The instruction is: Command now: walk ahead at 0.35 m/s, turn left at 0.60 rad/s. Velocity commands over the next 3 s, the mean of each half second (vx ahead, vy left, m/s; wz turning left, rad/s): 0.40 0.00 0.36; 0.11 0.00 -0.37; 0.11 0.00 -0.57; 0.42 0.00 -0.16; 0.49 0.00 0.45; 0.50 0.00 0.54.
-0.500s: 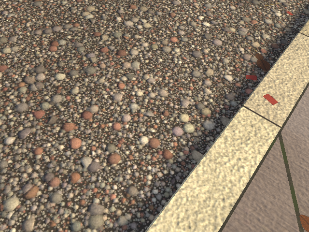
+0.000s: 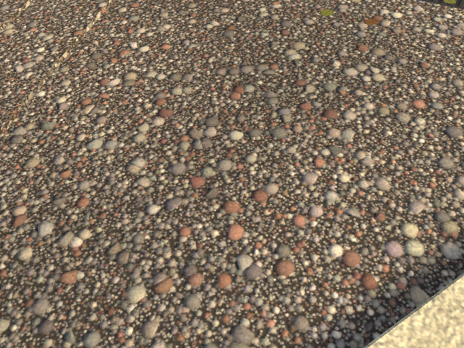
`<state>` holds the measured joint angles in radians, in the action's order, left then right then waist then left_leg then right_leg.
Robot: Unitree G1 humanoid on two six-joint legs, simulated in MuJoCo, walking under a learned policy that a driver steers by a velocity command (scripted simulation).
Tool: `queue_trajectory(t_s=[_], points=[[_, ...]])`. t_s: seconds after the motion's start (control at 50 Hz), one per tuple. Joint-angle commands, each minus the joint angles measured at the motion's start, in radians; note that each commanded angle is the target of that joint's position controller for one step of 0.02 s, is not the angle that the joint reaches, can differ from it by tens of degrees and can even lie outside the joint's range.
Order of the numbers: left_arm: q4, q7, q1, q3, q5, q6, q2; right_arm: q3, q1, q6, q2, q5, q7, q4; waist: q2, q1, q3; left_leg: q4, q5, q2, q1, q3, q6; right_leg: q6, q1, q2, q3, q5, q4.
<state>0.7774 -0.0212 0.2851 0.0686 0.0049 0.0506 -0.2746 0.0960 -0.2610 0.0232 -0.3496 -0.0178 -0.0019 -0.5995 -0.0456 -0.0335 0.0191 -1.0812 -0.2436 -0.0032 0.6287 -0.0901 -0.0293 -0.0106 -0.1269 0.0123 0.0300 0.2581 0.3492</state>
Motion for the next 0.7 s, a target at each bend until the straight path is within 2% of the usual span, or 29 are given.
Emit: queue_trajectory(t_s=[0.02,0.06,0.08,0.1,0.12,0.18,0.2,0.22,0.24,0.26,0.28,0.3,0.32,0.34,0.36,0.4,0.42,0.44,0.46,0.48,0.5,0.52,0.54,0.56,0.58,0.62,0.64,0.68,0.7], points=[[-0.05,-0.001,0.007,0.037,0.002,0.022,-0.166,-0.002,0.15,-0.035,-0.026,-0.002,-0.013,0.121,0.156,-0.047,-0.075,0.085,0.083,0.046,0.195,0.015,-0.02,-0.163,0.101,0.24,-0.168,0.033,-0.201],[-0.04,0.004,0.011,0.042,0.001,0.022,-0.188,-0.011,0.167,-0.042,-0.008,0.0,-0.022,0.128,0.173,-0.053,-0.074,0.162,0.116,0.064,0.132,0.047,-0.022,-0.165,0.081,0.241,-0.104,-0.051,-0.194],[-0.046,0.008,0.003,0.044,0.005,0.026,-0.199,-0.008,0.166,-0.046,-0.015,0.003,-0.025,0.121,0.16,-0.049,-0.064,0.169,0.153,0.061,0.073,0.076,-0.023,-0.163,0.051,0.237,-0.063,-0.082,-0.178],[-0.044,0.009,-0.004,0.046,0.0,0.028,-0.205,-0.009,0.168,-0.047,-0.015,0.002,-0.028,0.12,0.168,-0.046,-0.071,0.206,0.155,0.064,0.031,0.09,-0.017,-0.157,0.025,0.232,-0.03,-0.098,-0.171],[-0.045,0.009,-0.001,0.05,0.003,0.034,-0.213,-0.003,0.157,-0.048,-0.026,0.004,-0.033,0.117,0.169,-0.041,-0.061,0.173,0.187,0.077,0.002,0.084,-0.006,-0.158,0.023,0.26,-0.025,-0.131,-0.145],[-0.045,0.017,0.002,0.055,-0.03,0.033,-0.213,-0.009,0.149,-0.045,-0.015,-0.005,-0.044,0.124,0.16,-0.02,-0.084,0.256,0.05,0.077,-0.066,0.102,0.052,-0.146,0.015,0.286,-0.003,-0.157,-0.092],[-0.043,0.02,-0.002,0.058,-0.037,0.031,-0.223,-0.004,0.12,-0.045,-0.021,-0.004,-0.045,0.119,0.161,0.003,-0.079,0.291,-0.005,0.053,-0.142,0.128,0.078,-0.142,-0.005,0.29,0.009,-0.257,-0.047],[-0.042,0.024,-0.013,0.059,-0.041,0.029,-0.228,0.012,0.038,-0.047,-0.045,-0.005,-0.044,0.097,0.149,0.059,-0.042,0.359,-0.002,0.013,-0.283,0.156,0.106,-0.129,-0.032,0.278,0.036,-0.419,0.069],[-0.04,0.027,-0.015,0.05,-0.042,0.03,-0.206,0.042,-0.123,-0.048,-0.089,-0.011,-0.041,0.045,0.109,0.146,0.032,0.445,0.066,-0.041,-0.508,0.183,0.134,-0.103,-0.089,0.234,0.1,-0.559,0.292],[-0.062,0.03,-0.004,0.034,-0.029,0.046,-0.17,0.071,-0.281,-0.043,-0.176,-0.019,-0.026,0.006,-0.047,0.212,0.096,0.513,0.103,0.033,-0.753,0.052,0.179,-0.05,-0.297,0.172,0.145,-0.342,0.64],[-0.107,0.051,0.125,-0.006,0.0,0.071,-0.057,0.069,-0.221,-0.052,-0.284,-0.021,-0.019,0.038,-0.385,0.071,0.194,0.627,0.001,0.29,-0.929,-0.474,0.351,-0.001,-0.641,0.021,0.06,0.36,1.008],[-0.104,0.055,0.016,0.012,-0.046,0.092,-0.156,0.04,-0.255,-0.075,-0.184,-0.018,-0.034,0.046,-0.232,0.16,0.222,0.817,-0.052,0.367,-0.867,-0.667,0.4,-0.02,-0.726,0.016,-0.066,0.322,1.077],[-0.131,0.051,-0.097,0.028,-0.072,0.088,-0.204,0.022,-0.224,-0.088,-0.138,-0.007,-0.045,0.023,-0.121,0.152,0.089,0.807,0.011,0.337,-0.787,-0.541,0.36,-0.045,-0.774,0.048,-0.072,0.223,1.064],[-0.144,0.043,-0.125,0.019,-0.049,0.079,-0.177,0.011,-0.154,-0.092,-0.113,-0.01,-0.052,0.023,-0.036,0.106,0.042,0.782,0.109,0.312,-0.68,-0.433,0.334,-0.056,-0.74,0.084,-0.075,0.154,0.992],[-0.131,0.04,-0.106,0.016,-0.025,0.066,-0.166,-0.002,-0.088,-0.095,-0.079,-0.009,-0.052,0.03,-0.024,0.069,0.014,0.779,0.191,0.287,-0.59,-0.343,0.319,-0.048,-0.68,0.114,-0.085,0.098,0.928],[-0.107,0.043,-0.066,0.015,-0.018,0.039,-0.152,-0.014,-0.003,-0.101,-0.061,0.004,-0.038,0.027,-0.029,0.011,-0.019,0.819,0.345,0.23,-0.487,-0.216,0.286,-0.033,-0.578,0.128,-0.084,0.031,0.807],[-0.094,0.045,-0.057,0.011,-0.014,0.03,-0.136,-0.016,0.013,-0.103,-0.06,0.005,-0.028,0.014,-0.009,0.001,-0.024,0.827,0.466,0.218,-0.482,-0.153,0.275,-0.025,-0.567,0.115,-0.068,-0.004,0.744],[-0.096,0.047,-0.081,-0.002,-0.006,0.026,-0.107,-0.015,0.01,-0.101,-0.068,0.014,-0.017,-0.003,-0.002,0.003,-0.024,0.822,0.58,0.211,-0.487,-0.099,0.263,-0.019,-0.573,0.103,-0.056,-0.054,0.685],[-0.098,0.05,-0.1,-0.018,0.003,0.024,-0.073,-0.015,0.006,-0.099,-0.07,0.015,-0.007,-0.02,0.008,0.007,-0.024,0.823,0.645,0.188,-0.476,-0.032,0.249,-0.013,-0.546,0.088,-0.041,-0.12,0.6],[-0.083,0.057,-0.08,-0.023,0.013,0.03,-0.062,-0.014,0.003,-0.1,-0.076,0.026,0.004,-0.036,0.001,0.007,0.004,0.801,0.709,0.193,-0.496,0.004,0.242,-0.016,-0.525,0.084,-0.049,-0.224,0.584],[-0.066,0.068,-0.077,-0.016,0.006,0.044,-0.081,-0.016,-0.014,-0.106,-0.07,0.028,0.021,-0.051,0.011,0.016,0.023,0.782,0.65,0.191,-0.544,0.031,0.222,-0.022,-0.552,0.069,-0.067,-0.368,0.55],[-0.07,0.077,-0.116,-0.009,-0.007,0.055,-0.103,-0.019,-0.011,-0.112,-0.068,0.026,0.031,-0.058,0.014,0.028,0.001,0.784,0.548,0.153,-0.539,0.08,0.194,-0.029,-0.56,0.04,-0.058,-0.466,0.452],[-0.083,0.087,-0.166,-0.012,-0.005,0.069,-0.101,-0.023,-0.01,-0.118,-0.061,0.021,0.038,-0.068,0.022,0.047,-0.02,0.786,0.448,0.116,-0.487,0.137,0.164,-0.03,-0.491,0.021,-0.056,-0.618,0.305],[-0.106,0.096,-0.249,-0.02,-0.003,0.073,-0.074,-0.02,-0.06,-0.12,-0.066,0.019,0.039,-0.094,0.039,0.088,-0.033,0.79,0.309,0.091,-0.428,0.176,0.142,-0.029,-0.396,-0.012,-0.02,-0.771,0.185],[-0.128,0.105,-0.295,-0.026,-0.003,0.073,-0.051,-0.017,-0.097,-0.12,-0.068,0.019,0.037,-0.122,0.026,0.112,-0.039,0.769,0.222,0.099,-0.401,0.172,0.137,-0.028,-0.334,-0.022,-0.029,-0.844,0.138],[-0.14,0.122,-0.285,-0.023,-0.016,0.058,-0.059,-0.017,-0.098,-0.118,-0.057,0.016,0.037,-0.145,-0.005,0.101,-0.048,0.668,0.171,0.116,-0.439,0.162,0.133,-0.03,-0.327,-0.014,-0.08,-0.827,0.086],[-0.139,0.126,-0.272,-0.019,-0.016,0.049,-0.072,-0.018,-0.09,-0.116,-0.04,0.008,0.042,-0.15,0.0,0.093,-0.064,0.601,0.162,0.126,-0.465,0.159,0.131,-0.023,-0.345,-0.008,-0.093,-0.811,0.061],[-0.121,0.131,-0.233,-0.019,-0.004,0.042,-0.078,-0.024,-0.095,-0.099,-0.018,0.001,0.05,-0.147,0.03,0.087,-0.074,0.433,0.165,0.143,-0.54,0.131,0.128,0.0,-0.388,-0.007,-0.086,-0.721,0.005],[-0.094,0.133,-0.158,-0.013,0.001,0.044,-0.084,-0.023,-0.091,-0.089,-0.018,0.005,0.05,-0.144,0.038,0.061,-0.051,0.304,0.202,0.151,-0.552,0.12,0.13,-0.001,-0.352,-0.009,-0.073,-0.667,-0.009]])
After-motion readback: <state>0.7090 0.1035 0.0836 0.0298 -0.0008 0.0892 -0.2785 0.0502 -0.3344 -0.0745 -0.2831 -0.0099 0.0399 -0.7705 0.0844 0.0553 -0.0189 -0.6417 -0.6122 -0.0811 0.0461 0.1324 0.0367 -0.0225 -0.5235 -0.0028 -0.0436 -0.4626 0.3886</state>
